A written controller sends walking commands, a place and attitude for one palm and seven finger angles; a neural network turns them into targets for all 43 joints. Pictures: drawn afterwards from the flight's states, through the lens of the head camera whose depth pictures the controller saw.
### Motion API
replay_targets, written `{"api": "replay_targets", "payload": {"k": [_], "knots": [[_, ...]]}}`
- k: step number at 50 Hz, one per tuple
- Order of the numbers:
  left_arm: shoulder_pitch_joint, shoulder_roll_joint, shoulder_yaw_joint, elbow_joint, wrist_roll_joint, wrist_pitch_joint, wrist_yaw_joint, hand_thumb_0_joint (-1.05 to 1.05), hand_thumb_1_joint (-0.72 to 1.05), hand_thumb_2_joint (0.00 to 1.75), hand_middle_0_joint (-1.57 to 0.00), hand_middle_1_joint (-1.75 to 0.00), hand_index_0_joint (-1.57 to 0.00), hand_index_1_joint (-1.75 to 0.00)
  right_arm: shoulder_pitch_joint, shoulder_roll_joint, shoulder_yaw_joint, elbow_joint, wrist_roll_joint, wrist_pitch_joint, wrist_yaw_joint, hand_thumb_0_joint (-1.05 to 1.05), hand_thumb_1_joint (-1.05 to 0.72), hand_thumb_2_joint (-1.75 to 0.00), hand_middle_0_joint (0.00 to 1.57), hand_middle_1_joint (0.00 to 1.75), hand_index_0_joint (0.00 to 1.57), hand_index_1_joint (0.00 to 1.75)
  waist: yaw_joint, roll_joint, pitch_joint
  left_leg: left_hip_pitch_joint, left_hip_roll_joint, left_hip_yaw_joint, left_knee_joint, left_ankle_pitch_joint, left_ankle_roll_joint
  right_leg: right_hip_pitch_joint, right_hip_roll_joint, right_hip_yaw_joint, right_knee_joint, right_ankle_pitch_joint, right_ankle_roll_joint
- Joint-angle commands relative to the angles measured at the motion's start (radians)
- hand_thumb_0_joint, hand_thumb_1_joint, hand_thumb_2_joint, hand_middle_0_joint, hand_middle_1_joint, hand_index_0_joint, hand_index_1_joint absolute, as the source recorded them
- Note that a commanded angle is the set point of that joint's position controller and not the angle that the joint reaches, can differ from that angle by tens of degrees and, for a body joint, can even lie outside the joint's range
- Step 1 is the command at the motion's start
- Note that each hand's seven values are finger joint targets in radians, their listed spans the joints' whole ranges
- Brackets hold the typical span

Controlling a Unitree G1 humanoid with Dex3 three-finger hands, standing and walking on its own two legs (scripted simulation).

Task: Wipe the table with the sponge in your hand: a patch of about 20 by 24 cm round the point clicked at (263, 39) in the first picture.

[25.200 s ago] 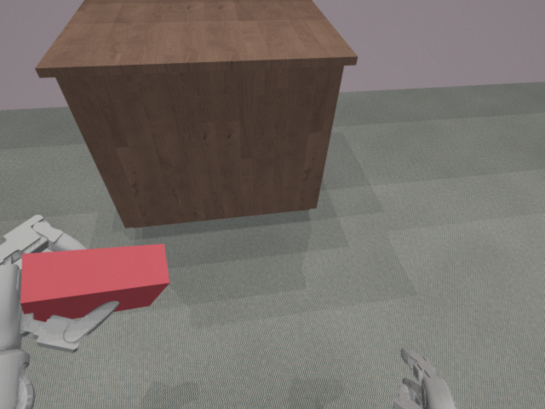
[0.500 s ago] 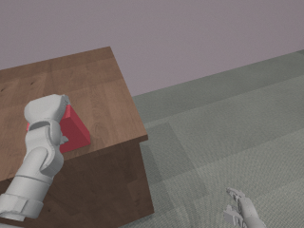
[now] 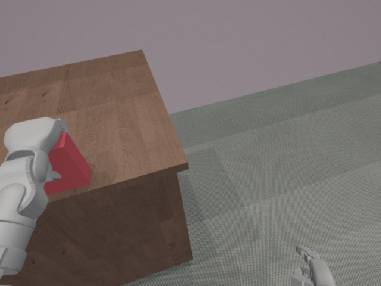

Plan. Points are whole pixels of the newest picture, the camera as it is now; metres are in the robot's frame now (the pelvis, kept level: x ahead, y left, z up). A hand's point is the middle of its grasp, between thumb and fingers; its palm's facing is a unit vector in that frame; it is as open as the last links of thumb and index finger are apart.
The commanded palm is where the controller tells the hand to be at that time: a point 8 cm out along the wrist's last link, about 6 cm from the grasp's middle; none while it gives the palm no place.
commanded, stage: wipe forward along the middle lane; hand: left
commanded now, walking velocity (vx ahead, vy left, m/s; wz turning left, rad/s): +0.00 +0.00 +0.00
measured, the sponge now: (59, 171) +0.30 +0.34 +0.10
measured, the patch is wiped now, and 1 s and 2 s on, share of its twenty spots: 0.95 0.95 0.95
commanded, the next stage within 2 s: slide back across to the first lane in 1.52 s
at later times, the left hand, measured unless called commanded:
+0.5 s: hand (50, 135) +0.36 +0.37 +0.15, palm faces -0.07 +0.04 -1.00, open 9.2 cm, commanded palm +0.35 +0.36 +0.18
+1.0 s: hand (56, 122) +0.41 +0.38 +0.15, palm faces -0.12 +0.06 -0.99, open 9.2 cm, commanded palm +0.41 +0.37 +0.17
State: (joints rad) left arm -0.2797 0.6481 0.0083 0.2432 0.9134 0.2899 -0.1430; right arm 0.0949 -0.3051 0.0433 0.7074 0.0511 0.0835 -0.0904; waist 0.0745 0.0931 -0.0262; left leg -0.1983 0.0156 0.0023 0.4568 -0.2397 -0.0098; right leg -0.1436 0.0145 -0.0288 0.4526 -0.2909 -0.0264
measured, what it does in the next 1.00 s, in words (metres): stands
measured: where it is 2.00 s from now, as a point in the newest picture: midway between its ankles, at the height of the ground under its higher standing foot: outside the picture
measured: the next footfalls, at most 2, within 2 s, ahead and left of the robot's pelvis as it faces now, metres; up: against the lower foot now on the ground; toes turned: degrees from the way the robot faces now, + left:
none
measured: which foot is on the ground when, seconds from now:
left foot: down 0.00-1.00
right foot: down 0.00-1.00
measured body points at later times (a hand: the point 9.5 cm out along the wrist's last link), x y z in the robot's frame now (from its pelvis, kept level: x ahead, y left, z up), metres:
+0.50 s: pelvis -0.01 +0.02 +0.00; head +0.00 +0.00 +0.45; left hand +0.36 +0.36 +0.20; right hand +0.12 -0.25 -0.12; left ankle +0.00 +0.13 -0.74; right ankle -0.03 -0.10 -0.74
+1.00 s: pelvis -0.01 +0.02 +0.00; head +0.03 +0.01 +0.45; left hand +0.41 +0.37 +0.20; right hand +0.08 -0.25 -0.13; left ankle +0.00 +0.13 -0.74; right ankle -0.03 -0.10 -0.74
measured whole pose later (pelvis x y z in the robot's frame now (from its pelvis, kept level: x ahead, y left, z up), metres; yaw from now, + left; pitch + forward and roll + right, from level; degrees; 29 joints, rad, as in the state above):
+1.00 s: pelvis -0.01 +0.02 +0.00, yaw -1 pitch +7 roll -1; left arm -0.83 0.73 -0.02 0.97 1.04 0.06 -0.07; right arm 0.27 -0.31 0.01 0.74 0.07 0.07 -0.08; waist -0.01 0.05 -0.06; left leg -0.39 0.00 0.02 0.50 -0.23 0.02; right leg -0.32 0.00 -0.01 0.45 -0.25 0.00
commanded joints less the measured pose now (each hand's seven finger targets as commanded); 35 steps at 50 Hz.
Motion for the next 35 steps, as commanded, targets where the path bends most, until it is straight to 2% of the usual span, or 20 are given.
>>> {"api": "replay_targets", "payload": {"k": [1,2,4,5,6,7,14,15,17,18,19,20,22,23,24,27,30,32,33,35], "knots": [[-0.387,0.261,0.097,-0.008,0.021,-0.005,0.032,0.00,0.10,1.30,-1.20,-1.60,-1.20,-1.60,-0.150,-0.116,-0.037,-0.136,-0.001,-0.056,-0.018,0.00,-0.90,-0.90,0.20,0.30,0.20,0.30,-0.025,-0.086,-0.138,0.020,-0.061,0.036,-0.047,0.197,0.046,0.015,0.014,0.021,-0.081,0.240,0.000],[-0.424,0.235,0.064,0.025,0.024,-0.008,0.031,0.00,0.10,1.30,-1.20,-1.60,-1.20,-1.60,-0.141,-0.117,-0.036,-0.128,0.001,-0.058,-0.021,0.00,-0.90,-0.90,0.20,0.30,0.20,0.30,-0.037,-0.083,-0.129,0.017,-0.061,0.034,-0.050,0.186,0.045,0.002,0.015,0.017,-0.088,0.228,-0.001],[-0.443,0.251,0.071,0.067,0.035,-0.020,0.027,0.00,0.10,1.30,-1.20,-1.60,-1.20,-1.60,-0.123,-0.122,-0.042,-0.122,0.000,-0.062,-0.023,0.00,-0.90,-0.90,0.20,0.30,0.20,0.30,-0.035,-0.095,-0.154,0.024,-0.061,0.031,-0.047,0.198,0.049,0.012,0.013,0.017,-0.087,0.248,-0.003],[-0.456,0.261,0.073,0.072,0.041,-0.028,0.020,0.00,0.10,1.30,-1.20,-1.60,-1.20,-1.60,-0.118,-0.126,-0.044,-0.122,-0.002,-0.060,-0.025,0.00,-0.90,-0.90,0.20,0.30,0.20,0.30,-0.032,-0.076,-0.177,0.029,-0.063,0.032,-0.046,0.207,0.048,0.028,0.010,0.023,-0.087,0.259,-0.005],[-0.465,0.267,0.076,0.096,0.051,-0.037,0.020,0.00,0.10,1.30,-1.20,-1.60,-1.20,-1.60,-0.104,-0.126,-0.044,-0.118,-0.001,-0.060,-0.025,0.00,-0.90,-0.90,0.20,0.30,0.20,0.30,-0.035,-0.098,-0.186,0.023,-0.062,0.031,-0.044,0.209,0.050,0.027,0.010,0.018,-0.080,0.261,-0.004],[-0.475,0.219,0.029,0.101,0.049,-0.045,0.014,0.00,0.10,1.30,-1.20,-1.60,-1.20,-1.60,-0.103,-0.121,-0.044,-0.123,0.000,-0.060,-0.026,0.00,-0.90,-0.90,0.20,0.30,0.20,0.30,-0.042,-0.098,-0.186,0.029,-0.064,0.032,-0.040,0.208,0.052,0.019,0.009,0.015,-0.082,0.268,-0.003],[-0.515,0.248,0.050,0.267,0.067,-0.107,0.019,0.00,0.10,1.30,-1.20,-1.60,-1.20,-1.60,-0.036,-0.134,-0.052,-0.108,0.000,-0.055,-0.026,0.00,-0.90,-0.90,0.20,0.30,0.20,0.30,-0.046,-0.131,-0.175,-0.007,-0.058,0.031,-0.042,0.180,0.050,-0.001,0.011,0.010,-0.080,0.245,-0.005],[-0.539,0.263,0.058,0.282,0.070,-0.117,0.019,0.00,0.10,1.30,-1.20,-1.60,-1.20,-1.60,-0.026,-0.140,-0.055,-0.103,-0.001,-0.050,-0.024,0.00,-0.90,-0.90,0.20,0.30,0.20,0.30,-0.046,-0.119,-0.180,-0.013,-0.056,0.030,-0.046,0.180,0.047,0.004,0.011,0.012,-0.082,0.244,-0.009],[-0.562,0.236,0.031,0.297,0.073,-0.132,0.026,0.00,0.10,1.30,-1.20,-1.60,-1.20,-1.60,-0.014,-0.138,-0.055,-0.106,0.002,-0.050,-0.021,0.00,-0.90,-0.90,0.20,0.30,0.20,0.30,-0.050,-0.116,-0.179,-0.017,-0.055,0.028,-0.047,0.179,0.047,-0.013,0.014,0.003,-0.074,0.236,-0.009],[-0.557,0.255,0.053,0.300,0.077,-0.139,0.032,0.00,0.10,1.30,-1.20,-1.60,-1.20,-1.60,-0.010,-0.140,-0.059,-0.108,0.002,-0.050,-0.018,0.00,-0.90,-0.90,0.20,0.30,0.20,0.30,-0.045,-0.114,-0.187,-0.018,-0.055,0.026,-0.045,0.189,0.047,-0.010,0.015,0.005,-0.072,0.244,-0.011],[-0.563,0.233,0.030,0.314,0.080,-0.143,0.036,0.00,0.10,1.30,-1.20,-1.60,-1.20,-1.60,-0.004,-0.139,-0.060,-0.109,0.002,-0.050,-0.017,0.00,-0.90,-0.90,0.20,0.30,0.20,0.30,-0.047,-0.109,-0.194,-0.013,-0.054,0.026,-0.043,0.198,0.048,-0.015,0.015,0.002,-0.068,0.250,-0.013],[-0.555,0.251,0.052,0.322,0.081,-0.146,0.038,0.00,0.10,1.30,-1.20,-1.60,-1.20,-1.60,0.001,-0.141,-0.064,-0.109,0.001,-0.045,-0.014,0.00,-0.90,-0.90,0.20,0.30,0.20,0.30,-0.040,-0.094,-0.200,-0.015,-0.052,0.024,-0.047,0.199,0.045,-0.010,0.017,0.004,-0.071,0.241,-0.017],[-0.577,0.199,0.002,0.354,0.082,-0.148,0.046,0.00,0.10,1.30,-1.20,-1.60,-1.20,-1.60,0.014,-0.139,-0.063,-0.107,0.006,-0.045,-0.010,0.00,-0.90,-0.90,0.20,0.30,0.20,0.30,-0.055,-0.102,-0.171,-0.020,-0.050,0.025,-0.047,0.181,0.046,-0.047,0.019,-0.003,-0.072,0.218,-0.015],[-0.596,0.216,0.016,0.360,0.082,-0.152,0.052,0.00,0.10,1.30,-1.20,-1.60,-1.20,-1.60,0.025,-0.145,-0.066,-0.101,0.006,-0.045,-0.009,0.00,-0.90,-0.90,0.20,0.30,0.20,0.30,-0.058,-0.119,-0.179,-0.020,-0.046,0.021,-0.049,0.176,0.046,-0.051,0.021,-0.004,-0.072,0.212,-0.015],[-0.600,0.229,0.021,0.373,0.089,-0.153,0.056,0.00,0.10,1.30,-1.20,-1.60,-1.20,-1.60,0.027,-0.147,-0.066,-0.101,0.007,-0.044,-0.009,0.00,-0.90,-0.90,0.20,0.30,0.20,0.30,-0.054,-0.100,-0.180,-0.023,-0.047,0.020,-0.048,0.183,0.045,-0.053,0.022,-0.002,-0.069,0.214,-0.019],[-0.659,0.195,-0.019,0.425,0.094,-0.155,0.065,0.00,0.10,1.30,-1.20,-1.60,-1.20,-1.60,0.047,-0.147,-0.068,-0.090,0.009,-0.045,-0.006,0.00,-0.90,-0.90,0.20,0.30,0.20,0.30,-0.070,-0.106,-0.162,-0.031,-0.044,0.016,-0.054,0.157,0.045,-0.085,0.024,-0.007,-0.072,0.179,-0.020],[-0.683,0.242,0.013,0.466,0.105,-0.159,0.072,0.00,0.10,1.30,-1.20,-1.60,-1.20,-1.60,0.065,-0.157,-0.071,-0.079,0.006,-0.040,-0.009,0.00,-0.90,-0.90,0.20,0.30,0.20,0.30,-0.066,-0.109,-0.193,-0.033,-0.042,0.016,-0.055,0.168,0.043,-0.070,0.024,-0.002,-0.074,0.193,-0.024],[-0.695,0.213,-0.016,0.516,0.106,-0.163,0.076,0.00,0.10,1.30,-1.20,-1.60,-1.20,-1.60,0.082,-0.152,-0.071,-0.076,0.011,-0.042,-0.009,0.00,-0.90,-0.90,0.20,0.30,0.20,0.30,-0.078,-0.139,-0.180,-0.046,-0.042,0.019,-0.050,0.140,0.045,-0.090,0.024,-0.003,-0.071,0.170,-0.018],[-0.727,0.211,-0.025,0.521,0.109,-0.169,0.077,0.00,0.10,1.30,-1.20,-1.60,-1.20,-1.60,0.087,-0.154,-0.069,-0.072,0.011,-0.044,-0.008,0.00,-0.90,-0.90,0.20,0.30,0.20,0.30,-0.085,-0.139,-0.180,-0.046,-0.040,0.018,-0.050,0.141,0.045,-0.098,0.024,-0.004,-0.070,0.177,-0.018],[-0.755,0.253,-0.001,0.524,0.121,-0.176,0.077,0.00,0.10,1.30,-1.20,-1.60,-1.20,-1.60,0.094,-0.159,-0.072,-0.072,0.008,-0.041,-0.009,0.00,-0.90,-0.90,0.20,0.30,0.20,0.30,-0.079,-0.111,-0.207,-0.046,-0.041,0.018,-0.052,0.148,0.043,-0.084,0.024,0.002,-0.072,0.180,-0.023]]}}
